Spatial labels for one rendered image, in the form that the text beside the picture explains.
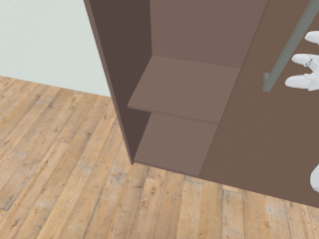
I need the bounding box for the handle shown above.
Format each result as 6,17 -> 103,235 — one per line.
262,0 -> 319,93

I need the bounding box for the wardrobe door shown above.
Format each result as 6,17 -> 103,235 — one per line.
198,0 -> 319,208

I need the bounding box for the robot right hand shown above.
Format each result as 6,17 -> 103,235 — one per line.
285,31 -> 319,91

